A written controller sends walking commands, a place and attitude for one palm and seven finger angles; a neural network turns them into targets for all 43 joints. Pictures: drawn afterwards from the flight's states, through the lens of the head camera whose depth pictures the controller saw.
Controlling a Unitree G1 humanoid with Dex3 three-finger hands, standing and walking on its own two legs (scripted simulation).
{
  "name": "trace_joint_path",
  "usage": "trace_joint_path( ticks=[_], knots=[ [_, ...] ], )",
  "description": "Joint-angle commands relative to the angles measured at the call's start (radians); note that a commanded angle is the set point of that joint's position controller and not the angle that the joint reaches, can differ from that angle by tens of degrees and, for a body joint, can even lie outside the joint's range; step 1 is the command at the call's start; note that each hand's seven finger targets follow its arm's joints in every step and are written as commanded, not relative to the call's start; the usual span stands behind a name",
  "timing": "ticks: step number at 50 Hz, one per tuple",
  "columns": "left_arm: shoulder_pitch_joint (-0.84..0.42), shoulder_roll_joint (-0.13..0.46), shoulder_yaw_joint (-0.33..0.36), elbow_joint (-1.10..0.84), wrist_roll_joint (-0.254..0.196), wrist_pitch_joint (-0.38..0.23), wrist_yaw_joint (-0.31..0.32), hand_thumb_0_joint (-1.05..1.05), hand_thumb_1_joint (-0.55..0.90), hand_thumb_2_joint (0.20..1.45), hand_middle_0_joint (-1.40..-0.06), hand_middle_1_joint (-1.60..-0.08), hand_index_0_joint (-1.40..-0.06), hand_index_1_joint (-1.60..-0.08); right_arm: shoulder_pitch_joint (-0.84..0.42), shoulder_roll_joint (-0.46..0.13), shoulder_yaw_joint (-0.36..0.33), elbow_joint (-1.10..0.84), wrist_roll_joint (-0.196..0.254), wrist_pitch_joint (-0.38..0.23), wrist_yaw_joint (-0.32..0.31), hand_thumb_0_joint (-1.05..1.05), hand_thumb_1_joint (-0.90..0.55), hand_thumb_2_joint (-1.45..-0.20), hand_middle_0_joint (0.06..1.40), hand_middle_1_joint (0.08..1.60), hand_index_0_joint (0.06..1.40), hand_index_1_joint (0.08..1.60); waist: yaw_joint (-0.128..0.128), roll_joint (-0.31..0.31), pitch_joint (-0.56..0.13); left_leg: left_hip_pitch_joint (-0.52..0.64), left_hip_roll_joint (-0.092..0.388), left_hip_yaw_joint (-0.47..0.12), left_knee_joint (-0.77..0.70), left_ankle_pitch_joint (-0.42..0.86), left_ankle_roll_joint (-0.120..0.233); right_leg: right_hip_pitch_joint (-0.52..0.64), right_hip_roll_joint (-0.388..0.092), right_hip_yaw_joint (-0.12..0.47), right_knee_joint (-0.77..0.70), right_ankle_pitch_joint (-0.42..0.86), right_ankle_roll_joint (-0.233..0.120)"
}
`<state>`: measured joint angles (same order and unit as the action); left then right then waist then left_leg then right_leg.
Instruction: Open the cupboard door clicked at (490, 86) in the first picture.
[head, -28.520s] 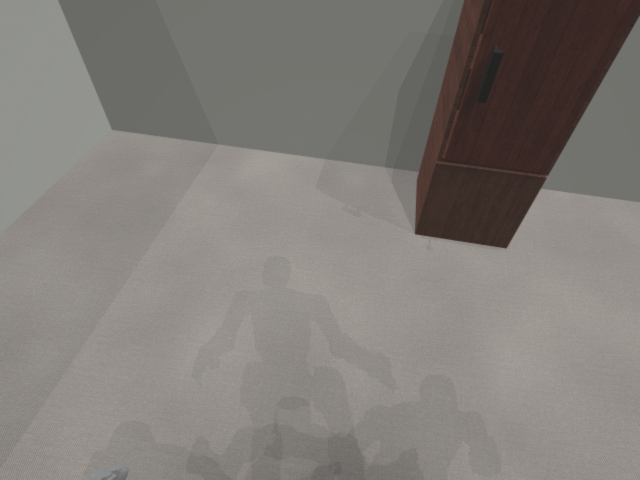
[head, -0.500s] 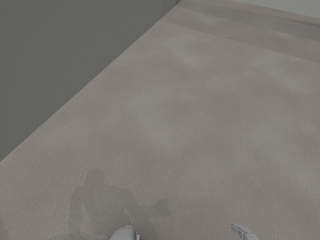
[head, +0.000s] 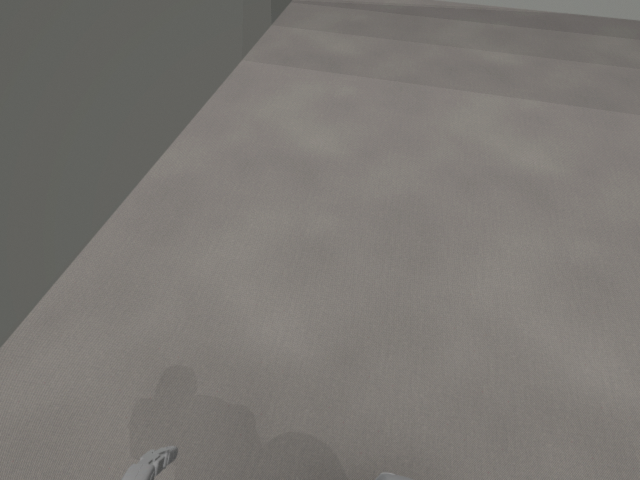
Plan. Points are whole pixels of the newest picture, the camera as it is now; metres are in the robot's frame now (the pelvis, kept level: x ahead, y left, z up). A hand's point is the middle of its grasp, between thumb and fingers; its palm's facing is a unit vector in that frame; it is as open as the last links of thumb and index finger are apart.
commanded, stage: walk to a spot facing it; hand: left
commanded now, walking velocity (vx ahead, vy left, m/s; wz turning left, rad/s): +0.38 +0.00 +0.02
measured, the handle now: out of the picture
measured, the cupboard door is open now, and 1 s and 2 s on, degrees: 55 55 55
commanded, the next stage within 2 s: turn to face it in 0.42 s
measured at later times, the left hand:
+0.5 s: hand (188, 462) +0.18 +0.20 -0.18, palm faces +0.11 -0.98 -0.15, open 7.4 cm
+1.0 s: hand (206, 327) +0.39 +0.22 -0.17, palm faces +0.30 -0.94 -0.17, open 7.3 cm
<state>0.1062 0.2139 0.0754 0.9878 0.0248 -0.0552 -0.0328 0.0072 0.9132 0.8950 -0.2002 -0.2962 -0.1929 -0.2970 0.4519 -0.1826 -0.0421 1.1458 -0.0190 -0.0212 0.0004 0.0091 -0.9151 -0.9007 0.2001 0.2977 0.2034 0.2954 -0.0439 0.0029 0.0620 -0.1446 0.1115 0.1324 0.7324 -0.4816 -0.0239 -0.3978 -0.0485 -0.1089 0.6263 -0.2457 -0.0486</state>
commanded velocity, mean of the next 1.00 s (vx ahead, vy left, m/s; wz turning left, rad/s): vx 0.16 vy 0.00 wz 0.32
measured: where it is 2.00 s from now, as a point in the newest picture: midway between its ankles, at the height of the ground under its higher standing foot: (334, 395)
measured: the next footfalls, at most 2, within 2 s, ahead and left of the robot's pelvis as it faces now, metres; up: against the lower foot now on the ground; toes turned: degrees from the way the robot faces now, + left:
left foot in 0.38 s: +0.32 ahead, +0.14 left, +0.00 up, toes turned +10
right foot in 0.70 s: +0.40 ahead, -0.12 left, +0.00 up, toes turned -1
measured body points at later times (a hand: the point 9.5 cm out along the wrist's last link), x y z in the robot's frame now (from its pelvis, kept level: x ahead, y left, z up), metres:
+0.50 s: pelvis +0.22 +0.03 +0.00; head +0.24 +0.05 +0.45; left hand +0.17 +0.26 -0.16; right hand +0.33 -0.20 -0.13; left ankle +0.28 +0.14 -0.72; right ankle +0.14 -0.09 -0.64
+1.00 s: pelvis +0.36 +0.02 +0.00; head +0.40 +0.05 +0.45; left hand +0.37 +0.27 -0.16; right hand +0.49 -0.22 -0.13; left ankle +0.36 +0.13 -0.73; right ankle +0.36 -0.12 -0.72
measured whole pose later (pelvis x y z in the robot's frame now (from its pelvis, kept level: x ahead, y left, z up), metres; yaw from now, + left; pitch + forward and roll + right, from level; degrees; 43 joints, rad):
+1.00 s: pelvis +0.36 +0.02 +0.00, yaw +16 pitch +2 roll +0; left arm 0.18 0.20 0.06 0.95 0.01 0.00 0.01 0.00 0.92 0.89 -0.21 -0.30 -0.20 -0.30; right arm 0.19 -0.21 -0.06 0.97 -0.02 0.01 0.02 0.01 -0.91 -0.90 0.20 0.30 0.20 0.30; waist -0.02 -0.05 0.06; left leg -0.36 0.05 0.12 0.60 -0.23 0.00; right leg -0.29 -0.16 -0.22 0.69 -0.40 0.06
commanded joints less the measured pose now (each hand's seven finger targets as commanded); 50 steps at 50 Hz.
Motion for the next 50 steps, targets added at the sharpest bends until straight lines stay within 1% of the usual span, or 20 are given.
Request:
trace_joint_path(
  ticks=[1,6,14,17,18,19,20,21,23,27,33,35,36,37,39,43,47,48,49,50],
  knots=[
    [0.304,0.162,0.033,0.046,-0.009,-0.002,0.04,0.0,0.9,0.9,-0.2,-0.3,-0.2,-0.3,-0.163,-0.08,-0.02,-0.147,0.006,-0.055,-0.002,0.0,-0.9,-0.9,0.2,0.3,0.2,0.3,0.145,-0.184,-0.082,-0.592,0.036,-0.121,0.493,0.036,0.021,0.492,-0.355,0.469,-0.38,0.054,-0.177],
    [0.184,0.077,0.0,0.032,-0.005,-0.023,0.035,0.0,0.9,0.9,-0.2,-0.3,-0.2,-0.3,-0.115,0.001,-0.012,-0.115,-0.007,-0.011,0.014,0.0,-0.9,-0.9,0.2,0.3,0.2,0.3,0.03,-0.118,-0.013,-0.381,0.045,-0.064,0.24,0.198,-0.014,0.198,-0.237,0.155,-0.444,0.156,-0.125],
    [0.259,0.103,0.003,0.083,-0.002,-0.036,0.034,0.0,0.9,0.9,-0.2,-0.3,-0.2,-0.3,-0.29,-0.024,-0.023,-0.198,-0.002,-0.031,0.036,0.0,-0.9,-0.9,0.2,0.3,0.2,0.3,0.056,-0.104,0.022,-0.343,0.003,-0.031,-0.103,0.293,0.009,0.317,-0.24,0.131,-0.404,0.178,-0.101],
    [0.247,0.094,0.005,0.082,-0.009,-0.029,0.035,0.0,0.9,0.9,-0.2,-0.3,-0.2,-0.3,-0.142,-0.08,-0.033,-0.148,-0.012,-0.044,0.021,0.0,-0.9,-0.9,0.2,0.3,0.2,0.3,-0.026,-0.02,-0.045,-0.029,-0.058,0.007,-0.235,0.333,0.041,0.236,-0.166,0.031,-0.142,0.373,-0.048],
    [0.26,0.063,0.0,0.068,-0.011,-0.026,0.032,0.0,0.9,0.9,-0.2,-0.3,-0.2,-0.3,0.003,-0.162,-0.053,-0.114,-0.021,-0.05,0.009,0.0,-0.9,-0.9,0.2,0.3,0.2,0.3,-0.08,0.116,-0.133,0.2,0.08,-0.194,-0.273,0.315,0.108,0.064,-0.096,-0.021,0.104,0.255,0.001],
    [0.29,0.016,-0.019,0.045,-0.018,-0.026,0.025,0.0,0.9,0.9,-0.2,-0.3,-0.2,-0.3,0.119,-0.263,-0.074,-0.088,-0.025,-0.048,-0.002,0.0,-0.9,-0.9,0.2,0.3,0.2,0.3,-0.096,0.333,-0.234,0.381,0.323,-0.534,-0.363,0.337,0.222,-0.153,0.032,-0.051,0.445,-0.251,0.041],
    [0.202,0.048,-0.016,0.01,-0.012,-0.025,0.028,0.0,0.9,0.9,-0.2,-0.3,-0.2,-0.3,0.135,-0.255,-0.069,-0.089,-0.018,-0.036,-0.014,0.0,-0.9,-0.9,0.2,0.3,0.2,0.3,-0.111,0.228,-0.21,0.335,0.375,-0.611,-0.434,0.351,0.273,-0.222,0.024,0.061,0.617,-0.319,0.031],
    [0.166,0.035,-0.011,-0.012,-0.007,-0.025,0.027,0.0,0.9,0.9,-0.2,-0.3,-0.2,-0.3,0.063,-0.246,-0.064,-0.11,-0.017,-0.033,-0.014,0.0,-0.9,-0.9,0.2,0.3,0.2,0.3,-0.078,0.12,-0.108,0.193,0.371,-0.566,-0.458,0.246,0.281,-0.271,-0.021,0.083,0.677,-0.28,0.031],
    [0.145,0.023,-0.008,0.007,0.002,-0.007,0.022,0.0,0.9,0.9,-0.2,-0.3,-0.2,-0.3,-0.09,-0.155,-0.04,-0.145,-0.013,-0.041,-0.016,0.0,-0.9,-0.9,0.2,0.3,0.2,0.3,-0.009,0.157,0.001,-0.068,0.292,-0.441,-0.532,0.121,0.206,-0.24,-0.077,0.117,0.657,-0.159,0.043],
    [0.197,-0.019,-0.018,0.023,0.003,0.026,0.01,0.0,0.9,0.9,-0.2,-0.3,-0.2,-0.3,-0.154,-0.12,-0.022,-0.149,-0.011,-0.05,-0.022,0.0,-0.9,-0.9,0.2,0.3,0.2,0.3,0.048,0.135,-0.019,-0.185,0.18,-0.186,-0.525,0.309,0.156,-0.035,-0.079,0.057,0.307,-0.088,0.066],
    [0.253,0.032,-0.005,0.026,0.001,0.021,0.024,0.0,0.9,0.9,-0.2,-0.3,-0.2,-0.3,-0.21,-0.136,-0.033,-0.159,0.003,-0.013,-0.016,0.0,-0.9,-0.9,0.2,0.3,0.2,0.3,0.098,0.018,-0.055,-0.321,0.052,-0.165,-0.328,0.182,0.101,0.288,-0.008,-0.008,-0.082,0.054,0.095],
    [0.288,0.185,0.028,0.01,0.008,0.016,0.039,0.0,0.9,0.9,-0.2,-0.3,-0.2,-0.3,-0.215,-0.055,-0.019,-0.191,0.007,0.0,-0.003,0.0,-0.9,-0.9,0.2,0.3,0.2,0.3,0.131,-0.283,-0.057,-0.469,-0.108,-0.005,-0.013,-0.042,0.004,0.353,-0.336,0.347,-0.339,-0.02,-0.014],
    [0.305,0.225,0.037,-0.001,0.004,0.023,0.044,0.0,0.9,0.9,-0.2,-0.3,-0.2,-0.3,-0.234,-0.07,-0.029,-0.208,0.007,0.011,-0.002,0.0,-0.9,-0.9,0.2,0.3,0.2,0.3,0.148,-0.3,-0.096,-0.436,-0.092,-0.046,0.233,-0.159,0.004,0.305,-0.458,0.446,-0.418,-0.025,-0.108],
    [0.247,0.215,0.032,-0.022,0.003,0.031,0.045,0.0,0.9,0.9,-0.2,-0.3,-0.2,-0.3,-0.223,-0.062,-0.032,-0.212,0.008,0.013,0.003,0.0,-0.9,-0.9,0.2,0.3,0.2,0.3,0.117,-0.207,-0.081,-0.432,-0.068,-0.087,0.334,-0.121,0.01,0.255,-0.441,0.391,-0.411,-0.064,-0.132],
    [0.144,0.146,0.027,-0.049,0.005,0.031,0.06,0.0,0.9,0.9,-0.2,-0.3,-0.2,-0.3,-0.217,-0.066,-0.037,-0.187,0.008,0.027,0.003,0.0,-0.9,-0.9,0.2,0.3,0.2,0.3,0.068,-0.272,-0.062,-0.442,-0.016,-0.104,0.402,-0.035,-0.007,0.229,-0.377,0.256,-0.368,0.097,-0.089],
    [0.143,0.135,0.022,-0.051,0.008,0.027,0.059,0.0,0.9,0.9,-0.2,-0.3,-0.2,-0.3,-0.24,-0.023,-0.016,-0.2,0.009,0.026,0.013,0.0,-0.9,-0.9,0.2,0.3,0.2,0.3,0.068,-0.199,-0.088,-0.36,-0.036,-0.032,0.101,0.007,-0.032,0.308,-0.319,0.031,-0.216,0.548,-0.054],
    [0.127,0.157,0.031,-0.065,-0.01,0.035,0.053,0.0,0.9,0.9,-0.2,-0.3,-0.2,-0.3,-0.165,-0.069,-0.021,-0.198,0.003,0.018,0.014,0.0,-0.9,-0.9,0.2,0.3,0.2,0.3,0.025,-0.106,-0.157,-0.116,-0.087,0.021,-0.256,0.319,-0.021,0.28,-0.269,-0.066,-0.01,0.518,0.026],
    [0.117,0.128,0.024,-0.087,-0.018,0.041,0.049,0.0,0.9,0.9,-0.2,-0.3,-0.2,-0.3,-0.106,-0.145,-0.04,-0.191,-0.003,0.012,0.01,0.0,-0.9,-0.9,0.2,0.3,0.2,0.3,-0.008,0.06,-0.204,0.055,0.001,-0.094,-0.313,0.537,0.017,0.138,-0.216,-0.09,0.133,0.318,0.077],
    [0.073,0.065,0.004,-0.132,-0.023,0.049,0.045,0.0,0.9,0.9,-0.2,-0.3,-0.2,-0.3,-0.048,-0.248,-0.067,-0.196,-0.008,0.01,0.004,0.0,-0.9,-0.9,0.2,0.3,0.2,0.3,-0.046,0.347,-0.2,0.162,0.277,-0.471,-0.35,0.924,0.16,-0.149,-0.076,-0.078,0.355,-0.349,0.149],
    [0.005,0.087,0.002,-0.158,-0.016,0.064,0.052,0.0,0.9,0.9,-0.2,-0.3,-0.2,-0.3,-0.011,-0.282,-0.072,-0.183,-0.009,0.022,-0.011,0.0,-0.9,-0.9,0.2,0.3,0.2,0.3,-0.069,0.255,-0.221,0.158,0.34,-0.526,-0.327,1.02,0.258,-0.194,-0.058,0.067,0.481,-0.43,0.137]
  ],
)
